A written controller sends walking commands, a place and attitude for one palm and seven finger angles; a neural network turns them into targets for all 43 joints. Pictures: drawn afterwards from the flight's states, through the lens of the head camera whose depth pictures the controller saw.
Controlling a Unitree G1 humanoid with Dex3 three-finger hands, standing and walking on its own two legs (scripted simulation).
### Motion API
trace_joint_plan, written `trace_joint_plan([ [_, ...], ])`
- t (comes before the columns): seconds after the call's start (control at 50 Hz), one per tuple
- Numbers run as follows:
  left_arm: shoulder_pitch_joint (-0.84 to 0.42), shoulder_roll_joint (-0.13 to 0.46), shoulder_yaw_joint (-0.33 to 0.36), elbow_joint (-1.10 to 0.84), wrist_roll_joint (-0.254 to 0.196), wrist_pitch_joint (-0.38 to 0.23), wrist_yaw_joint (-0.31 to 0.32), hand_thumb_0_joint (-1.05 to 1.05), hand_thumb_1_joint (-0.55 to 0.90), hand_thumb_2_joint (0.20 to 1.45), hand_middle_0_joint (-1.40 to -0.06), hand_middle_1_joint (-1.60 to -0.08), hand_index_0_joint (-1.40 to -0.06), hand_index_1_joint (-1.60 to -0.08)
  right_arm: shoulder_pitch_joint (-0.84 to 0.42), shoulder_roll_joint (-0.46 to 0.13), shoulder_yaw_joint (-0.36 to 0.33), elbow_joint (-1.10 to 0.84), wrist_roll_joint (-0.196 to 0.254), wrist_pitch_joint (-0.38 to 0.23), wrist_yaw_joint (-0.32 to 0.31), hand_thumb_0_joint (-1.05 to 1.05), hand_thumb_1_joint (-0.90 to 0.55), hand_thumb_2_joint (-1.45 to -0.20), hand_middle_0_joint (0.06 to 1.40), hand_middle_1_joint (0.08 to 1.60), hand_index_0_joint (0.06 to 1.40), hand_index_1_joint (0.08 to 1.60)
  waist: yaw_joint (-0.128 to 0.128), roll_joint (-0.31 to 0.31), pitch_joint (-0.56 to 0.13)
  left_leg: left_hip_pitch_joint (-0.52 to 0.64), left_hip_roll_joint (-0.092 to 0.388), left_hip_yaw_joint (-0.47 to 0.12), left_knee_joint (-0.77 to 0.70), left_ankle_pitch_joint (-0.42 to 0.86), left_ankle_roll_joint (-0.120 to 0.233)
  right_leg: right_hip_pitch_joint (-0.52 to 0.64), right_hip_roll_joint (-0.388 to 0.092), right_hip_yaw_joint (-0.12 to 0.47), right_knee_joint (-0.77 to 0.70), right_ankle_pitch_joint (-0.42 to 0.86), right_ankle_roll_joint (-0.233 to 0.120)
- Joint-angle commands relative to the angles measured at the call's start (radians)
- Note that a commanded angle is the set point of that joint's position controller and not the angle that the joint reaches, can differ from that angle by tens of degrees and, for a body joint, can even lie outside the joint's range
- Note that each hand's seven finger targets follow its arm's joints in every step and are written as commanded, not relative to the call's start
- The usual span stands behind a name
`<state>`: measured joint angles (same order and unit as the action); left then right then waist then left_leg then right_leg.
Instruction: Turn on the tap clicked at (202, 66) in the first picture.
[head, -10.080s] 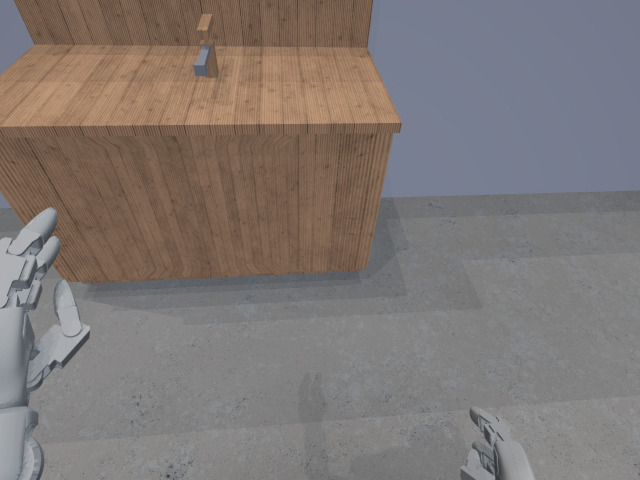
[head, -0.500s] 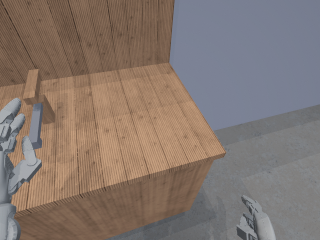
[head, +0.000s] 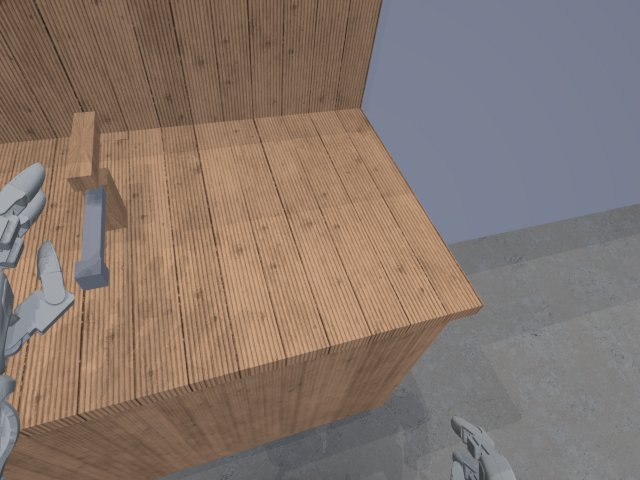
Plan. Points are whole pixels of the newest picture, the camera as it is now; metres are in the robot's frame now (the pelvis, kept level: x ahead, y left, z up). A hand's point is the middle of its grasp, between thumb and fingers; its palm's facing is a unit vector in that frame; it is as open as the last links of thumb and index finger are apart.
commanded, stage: come to a stop and stand still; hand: left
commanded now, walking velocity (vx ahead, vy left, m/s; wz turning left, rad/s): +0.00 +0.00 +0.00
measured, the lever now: (92, 274) +0.31 +0.32 +0.05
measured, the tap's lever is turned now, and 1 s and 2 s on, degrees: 0 0 0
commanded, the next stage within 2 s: look again from close up in 0.96 s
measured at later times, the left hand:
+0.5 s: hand (73, 293) +0.22 +0.25 +0.17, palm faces +0.40 -0.85 -0.35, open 7.4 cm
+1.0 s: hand (98, 310) +0.22 +0.23 +0.16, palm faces +0.37 -0.85 -0.37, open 7.4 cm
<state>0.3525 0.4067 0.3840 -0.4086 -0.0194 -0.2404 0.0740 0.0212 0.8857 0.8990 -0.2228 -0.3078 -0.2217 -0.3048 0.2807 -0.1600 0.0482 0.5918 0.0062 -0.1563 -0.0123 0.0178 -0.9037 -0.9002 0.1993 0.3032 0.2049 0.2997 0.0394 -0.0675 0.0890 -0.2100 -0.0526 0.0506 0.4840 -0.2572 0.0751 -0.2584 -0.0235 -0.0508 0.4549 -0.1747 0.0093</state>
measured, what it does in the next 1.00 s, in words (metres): stands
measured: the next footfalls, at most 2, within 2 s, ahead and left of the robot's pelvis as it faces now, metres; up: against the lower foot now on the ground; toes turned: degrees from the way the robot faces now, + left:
none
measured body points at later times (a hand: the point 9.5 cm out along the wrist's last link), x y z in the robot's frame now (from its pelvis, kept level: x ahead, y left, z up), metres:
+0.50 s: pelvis +0.01 +0.00 +0.00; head +0.04 +0.02 +0.45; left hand +0.20 +0.29 +0.19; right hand +0.21 -0.22 -0.06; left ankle +0.00 +0.07 -0.74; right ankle +0.04 -0.13 -0.74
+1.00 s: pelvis +0.00 -0.02 +0.00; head +0.02 -0.01 +0.45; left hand +0.19 +0.27 +0.18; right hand +0.16 -0.26 -0.07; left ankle +0.00 +0.07 -0.74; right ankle +0.04 -0.13 -0.74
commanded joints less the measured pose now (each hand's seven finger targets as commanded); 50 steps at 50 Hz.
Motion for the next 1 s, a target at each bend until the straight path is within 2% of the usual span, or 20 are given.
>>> trace_joint_plan([
  [0.0, -0.12, 0.119, 0.067, -0.307, -0.014, -0.103, 0.025, 0.0, 0.9, 0.9, -0.2, -0.3, -0.2, -0.3, -0.14, -0.147, -0.064, -0.163, 0.004, -0.1, 0.008, 0.0, -0.9, -0.9, 0.2, 0.3, 0.2, 0.3, -0.008, 0.23, -0.229, -0.001, 0.139, -0.123, -0.119, 0.26, -0.09, 0.184, -0.024, 0.045, -0.006, 0.162, -0.039],
  [0.04, -0.049, 0.093, 0.042, -0.282, -0.014, -0.094, 0.021, 0.0, 0.9, 0.9, -0.2, -0.3, -0.2, -0.3, -0.108, -0.164, -0.079, -0.151, 0.0, -0.091, 0.016, 0.0, -0.9, -0.9, 0.2, 0.3, 0.2, 0.3, -0.011, 0.178, -0.238, 0.037, 0.147, -0.127, -0.091, 0.42, -0.114, 0.167, -0.02, 0.039, -0.006, 0.199, -0.038],
  [0.1, 0.043, 0.088, 0.066, -0.197, -0.014, -0.069, 0.026, 0.0, 0.9, 0.9, -0.2, -0.3, -0.2, -0.3, -0.126, -0.166, -0.082, -0.145, 0.008, -0.063, 0.019, 0.0, -0.9, -0.9, 0.2, 0.3, 0.2, 0.3, -0.012, 0.136, -0.222, 0.042, 0.149, -0.121, -0.089, 0.506, -0.139, 0.149, -0.016, 0.029, -0.008, 0.218, -0.033],
  [0.12, 0.042, 0.066, 0.042, -0.175, -0.02, -0.066, 0.02, 0.0, 0.9, 0.9, -0.2, -0.3, -0.2, -0.3, -0.116, -0.17, -0.082, -0.148, 0.003, -0.047, 0.017, 0.0, -0.9, -0.9, 0.2, 0.3, 0.2, 0.3, -0.014, 0.12, -0.206, 0.015, 0.152, -0.125, -0.098, 0.485, -0.14, 0.144, -0.018, 0.022, -0.016, 0.198, -0.031],
  [0.2, -0.005, 0.15, 0.122, -0.244, -0.024, -0.064, 0.027, 0.0, 0.9, 0.9, -0.2, -0.3, -0.2, -0.3, -0.155, -0.164, -0.083, -0.174, 0.011, -0.016, 0.0, 0.0, -0.9, -0.9, 0.2, 0.3, 0.2, 0.3, -0.019, 0.132, -0.205, 0.026, 0.152, -0.126, -0.113, 0.497, -0.153, 0.145, -0.017, 0.025, -0.001, 0.205, -0.033],
  [0.22, 0.006, 0.121, 0.098, -0.226, -0.031, -0.066, 0.02, 0.0, 0.9, 0.9, -0.2, -0.3, -0.2, -0.3, -0.147, -0.164, -0.081, -0.178, 0.002, -0.006, -0.003, 0.0, -0.9, -0.9, 0.2, 0.3, 0.2, 0.3, -0.017, 0.116, -0.207, 0.014, 0.154, -0.13, -0.115, 0.479, -0.144, 0.149, -0.017, 0.019, -0.01, 0.187, -0.03],
  [0.3, -0.03, 0.152, 0.111, -0.351, -0.033, -0.066, 0.032, 0.0, 0.9, 0.9, -0.2, -0.3, -0.2, -0.3, -0.175, -0.158, -0.079, -0.201, 0.008, -0.01, -0.012, 0.0, -0.9, -0.9, 0.2, 0.3, 0.2, 0.3, -0.018, 0.161, -0.255, 0.046, 0.14, -0.117, -0.086, 0.475, -0.135, 0.19, -0.031, 0.042, -0.01, 0.268, -0.04],
  [0.32, -0.01, 0.122, 0.082, -0.321, -0.039, -0.066, 0.028, 0.0, 0.9, 0.9, -0.2, -0.3, -0.2, -0.3, -0.162, -0.163, -0.076, -0.197, -0.001, -0.006, -0.013, 0.0, -0.9, -0.9, 0.2, 0.3, 0.2, 0.3, -0.016, 0.162, -0.249, 0.031, 0.139, -0.12, -0.092, 0.456, -0.128, 0.192, -0.032, 0.036, -0.021, 0.256, -0.039],
  [0.4, -0.013, 0.126, 0.081, -0.336, -0.032, -0.054, 0.042, 0.0, 0.9, 0.9, -0.2, -0.3, -0.2, -0.3, -0.168, -0.162, -0.08, -0.191, 0.006, -0.014, -0.017, 0.0, -0.9, -0.9, 0.2, 0.3, 0.2, 0.3, -0.016, 0.188, -0.247, 0.043, 0.139, -0.117, -0.097, 0.385, -0.126, 0.183, -0.036, 0.058, -0.03, 0.238, -0.041],
  [0.42, -0.007, 0.095, 0.053, -0.295, -0.035, -0.054, 0.038, 0.0, 0.9, 0.9, -0.2, -0.3, -0.2, -0.3, -0.152, -0.168, -0.077, -0.185, -0.003, -0.008, -0.017, 0.0, -0.9, -0.9, 0.2, 0.3, 0.2, 0.3, -0.016, 0.169, -0.231, 0.018, 0.138, -0.12, -0.107, 0.35, -0.118, 0.183, -0.036, 0.052, -0.041, 0.226, -0.04],
  [0.5, -0.016, 0.106, 0.068, -0.242, -0.032, -0.038, 0.047, 0.0, 0.9, 0.9, -0.2, -0.3, -0.2, -0.3, -0.165, -0.166, -0.081, -0.18, 0.008, -0.006, -0.024, 0.0, -0.9, -0.9, 0.2, 0.3, 0.2, 0.3, -0.02, 0.13, -0.19, -0.014, 0.13, -0.125, -0.129, 0.215, -0.106, 0.172, -0.045, 0.08, -0.07, 0.184, -0.041],
  [0.52, -0.012, 0.081, 0.042, -0.209, -0.036, -0.041, 0.042, 0.0, 0.9, 0.9, -0.2, -0.3, -0.2, -0.3, -0.154, -0.17, -0.077, -0.176, 0.0, 0.001, -0.024, 0.0, -0.9, -0.9, 0.2, 0.3, 0.2, 0.3, -0.018, 0.104, -0.184, -0.032, 0.13, -0.125, -0.136, 0.171, -0.093, 0.166, -0.046, 0.073, -0.086, 0.15, -0.037],
  [0.6, -0.042, 0.114, 0.062, -0.233, -0.03, -0.038, 0.046, 0.0, 0.9, 0.9, -0.2, -0.3, -0.2, -0.3, -0.18, -0.167, -0.076, -0.183, 0.01, -0.004, -0.03, 0.0, -0.9, -0.9, 0.2, 0.3, 0.2, 0.3, -0.017, 0.119, -0.16, -0.044, 0.129, -0.132, -0.163, 0.081, -0.079, 0.151, -0.045, 0.088, -0.104, 0.074, -0.034],
  [0.62, -0.039, 0.08, 0.027, -0.207, -0.033, -0.041, 0.041, 0.0, 0.9, 0.9, -0.2, -0.3, -0.2, -0.3, -0.167, -0.17, -0.071, -0.179, 0.002, 0.0, -0.029, 0.0, -0.9, -0.9, 0.2, 0.3, 0.2, 0.3, -0.017, 0.115, -0.15, -0.067, 0.126, -0.137, -0.173, 0.049, -0.071, 0.15, -0.042, 0.079, -0.114, 0.037, -0.033],
  [0.64, -0.041, 0.107, 0.047, -0.229, -0.031, -0.041, 0.042, 0.0, 0.9, 0.9, -0.2, -0.3, -0.2, -0.3, -0.169, -0.167, -0.077, -0.19, 0.006, -0.004, -0.03, 0.0, -0.9, -0.9, 0.2, 0.3, 0.2, 0.3, -0.015, 0.115, -0.154, -0.068, 0.127, -0.137, -0.171, 0.028, -0.064, 0.16, -0.046, 0.091, -0.119, 0.031, -0.033],
  [0.68, -0.032, 0.114, 0.054, -0.232, -0.03, -0.041, 0.044, 0.0, 0.9, 0.9, -0.2, -0.3, -0.2, -0.3, -0.161, -0.169, -0.078, -0.188, 0.005, -0.008, -0.03, 0.0, -0.9, -0.9, 0.2, 0.3, 0.2, 0.3, -0.016, 0.086, -0.152, -0.077, 0.121, -0.135, -0.16, 0.001, -0.055, 0.156, -0.054, 0.106, -0.139, 0.0, -0.033],
  [0.78, -0.009, 0.123, 0.068, -0.243, -0.034, -0.039, 0.045, 0.0, 0.9, 0.9, -0.2, -0.3, -0.2, -0.3, -0.159, -0.172, -0.081, -0.182, 0.006, -0.016, -0.03, 0.0, -0.9, -0.9, 0.2, 0.3, 0.2, 0.3, -0.018, 0.083, -0.166, -0.052, 0.11, -0.123, -0.13, -0.002, -0.048, 0.129, -0.067, 0.133, -0.178, -0.062, -0.037],
  [0.8, -0.008, 0.142, 0.084, -0.265, -0.031, -0.04, 0.05, 0.0, 0.9, 0.9, -0.2, -0.3, -0.2, -0.3, -0.172, -0.173, -0.079, -0.177, 0.01, -0.017, -0.03, 0.0, -0.9, -0.9, 0.2, 0.3, 0.2, 0.3, -0.019, 0.105, -0.171, -0.043, 0.11, -0.126, -0.134, 0.009, -0.051, 0.126, -0.064, 0.125, -0.174, -0.056, -0.039],
  [0.84, -0.003, 0.125, 0.067, -0.258, -0.035, -0.042, 0.047, 0.0, 0.9, 0.9, -0.2, -0.3, -0.2, -0.3, -0.161, -0.173, -0.082, -0.18, 0.007, -0.02, -0.031, 0.0, -0.9, -0.9, 0.2, 0.3, 0.2, 0.3, -0.018, 0.115, -0.172, -0.05, 0.11, -0.124, -0.135, 0.014, -0.049, 0.137, -0.062, 0.123, -0.169, -0.042, -0.037],
  [0.98, 0.016, 0.117, 0.061, -0.244, -0.036, -0.035, 0.048, 0.0, 0.9, 0.9, -0.2, -0.3, -0.2, -0.3, -0.149, -0.18, -0.087, -0.167, 0.009, -0.025, -0.031, 0.0, -0.9, -0.9, 0.2, 0.3, 0.2, 0.3, -0.018, 0.109, -0.178, -0.04, 0.119, -0.127, -0.136, 0.056, -0.051, 0.142, -0.059, 0.119, -0.152, 0.013, -0.035],
])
